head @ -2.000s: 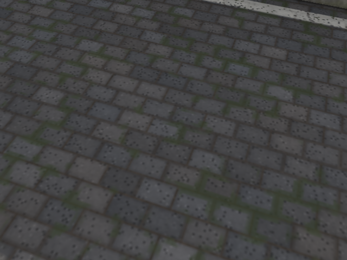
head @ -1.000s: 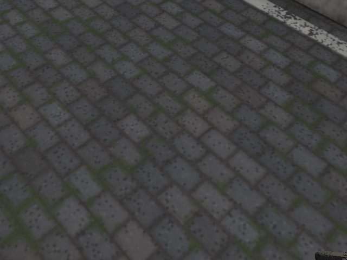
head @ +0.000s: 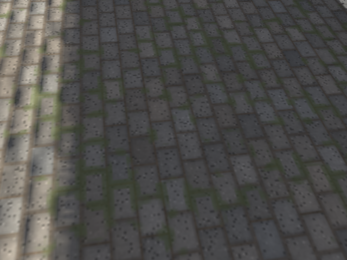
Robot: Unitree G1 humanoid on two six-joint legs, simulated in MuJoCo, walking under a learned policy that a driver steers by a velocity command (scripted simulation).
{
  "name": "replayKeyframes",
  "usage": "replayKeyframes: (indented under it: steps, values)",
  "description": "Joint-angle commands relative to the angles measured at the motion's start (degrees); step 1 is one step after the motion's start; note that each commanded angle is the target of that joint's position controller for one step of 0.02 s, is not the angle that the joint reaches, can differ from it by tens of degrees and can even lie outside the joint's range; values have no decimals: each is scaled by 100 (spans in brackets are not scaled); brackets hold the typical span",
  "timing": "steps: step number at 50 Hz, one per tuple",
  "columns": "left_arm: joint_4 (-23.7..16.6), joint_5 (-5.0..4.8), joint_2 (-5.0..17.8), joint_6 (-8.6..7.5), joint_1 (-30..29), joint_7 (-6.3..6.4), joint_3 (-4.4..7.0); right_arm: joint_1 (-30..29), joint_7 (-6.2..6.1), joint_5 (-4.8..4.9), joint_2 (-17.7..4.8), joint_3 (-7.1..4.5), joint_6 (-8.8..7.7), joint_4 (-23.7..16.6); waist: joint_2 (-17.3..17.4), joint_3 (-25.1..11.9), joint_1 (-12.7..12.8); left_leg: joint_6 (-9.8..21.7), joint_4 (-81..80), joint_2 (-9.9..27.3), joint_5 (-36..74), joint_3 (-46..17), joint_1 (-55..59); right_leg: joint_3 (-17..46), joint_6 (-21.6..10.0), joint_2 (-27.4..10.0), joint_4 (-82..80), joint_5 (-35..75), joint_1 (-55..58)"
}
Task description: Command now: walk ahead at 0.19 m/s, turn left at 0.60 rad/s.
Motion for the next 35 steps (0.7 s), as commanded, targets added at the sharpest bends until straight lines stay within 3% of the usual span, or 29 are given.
replayKeyframes:
  steps: [1,3,8,13,15,17,18,19,20,21,22,23,25,28,32,35]
  values:
    - [-575,10,623,-230,-500,-32,176,103,-103,2,-879,-206,-167,-316,1237,-231,-147,1010,-1894,1344,-1578,-2284,1077,333,-65,-45,6,820,-1354]
    - [-509,7,526,-352,-468,-80,155,178,-154,-62,-867,-195,-234,-291,1129,-274,-135,984,-1944,1238,-1108,-2123,1123,300,-40,61,-536,1287,-1192]
    - [-466,-22,272,-504,-702,-185,24,419,-166,-1,-979,-219,-332,-69,1167,-209,-301,919,-1812,1111,-489,-1789,923,249,57,226,-2180,1795,-498]
    - [-599,-107,362,-610,-910,-276,-25,679,-58,34,-1026,-192,-362,153,1051,6,-456,979,-1662,1302,-735,-2121,695,214,-128,228,-2797,1616,25]
    - [-586,-123,414,-663,-728,-286,-18,655,-26,36,-976,-163,-351,199,1046,19,-333,926,-1504,1295,-646,-2217,662,149,-280,247,-3074,1578,418]
    - [-431,-72,443,-699,-186,-257,17,604,-19,25,-785,-90,-329,217,984,-142,-14,743,-1068,1034,-271,-2090,434,38,-425,321,-3423,1697,1348]
    - [-339,-31,574,-717,379,-212,65,512,-28,-7,-584,-19,-341,180,858,-399,268,535,-402,786,40,-1833,71,382,-605,15,-3466,1589,2150]
    - [-248,53,1056,-728,1018,-169,172,564,-41,-14,-235,92,-397,27,-215,-872,403,162,1258,138,-152,-1011,-969,1721,-1105,-931,-3790,1017,3407]
    - [-31,41,1341,-684,1610,-229,286,569,-105,77,-381,74,-486,-124,-1418,-1000,521,-140,2872,-268,-1627,-553,-2377,3854,-1827,-1794,-4545,-310,4060]
    - [-19,-60,888,-682,1523,-253,146,449,-110,140,-811,-42,-529,-51,-832,-459,494,-141,3589,-7,-1605,-785,-3042,4003,-1845,-1864,-4678,-972,3845]
    - [-71,-59,656,-655,1308,-237,62,280,-83,128,-827,-50,-545,-17,-550,-101,405,-116,3803,228,-1109,-689,-3219,3421,-1685,-1652,-4686,-743,3551]
    - [-138,-8,522,-626,1110,-219,5,162,-56,63,-743,-27,-562,3,-329,-7,326,-117,3724,400,-676,-495,-3184,2922,-1586,-1413,-4759,-271,3290]
    - [-178,52,385,-598,890,-194,-74,8,2,-6,-589,-22,-581,-5,-299,105,179,-170,3320,662,-105,-368,-2838,2211,-1469,-1095,-4957,785,2750]
    - [-103,-17,461,-610,936,-161,-77,-176,30,-41,-361,47,-557,-22,-319,95,160,-361,2725,703,359,-92,-2653,1493,-1503,-891,-5150,2034,2449]
    - [79,-57,623,-530,1111,-98,-67,-882,84,-52,-88,174,-630,-153,-213,176,350,-450,1082,560,1423,168,-2090,692,-1324,-634,-5097,3385,2230]
    - [282,-79,706,-432,1463,-55,-68,-1265,200,-28,-104,168,-704,-208,-256,111,469,-389,301,271,2100,316,-1373,491,-1198,-654,-4850,4157,2232]
Velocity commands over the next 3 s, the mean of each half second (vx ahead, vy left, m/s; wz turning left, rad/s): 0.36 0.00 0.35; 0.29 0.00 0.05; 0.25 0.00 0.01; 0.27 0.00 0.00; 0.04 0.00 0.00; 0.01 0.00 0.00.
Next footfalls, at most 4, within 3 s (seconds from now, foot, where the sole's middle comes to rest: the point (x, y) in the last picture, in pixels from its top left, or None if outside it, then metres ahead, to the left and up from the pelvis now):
0.36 right None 0.21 -0.12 -0.77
0.82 left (126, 251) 0.49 0.16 -0.77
1.14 right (191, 251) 0.49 -0.09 -0.77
1.48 left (118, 239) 0.53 0.19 -0.77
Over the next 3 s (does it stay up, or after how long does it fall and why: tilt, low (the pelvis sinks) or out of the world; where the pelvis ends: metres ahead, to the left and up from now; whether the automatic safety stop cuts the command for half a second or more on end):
stays up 0.78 0.13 0.00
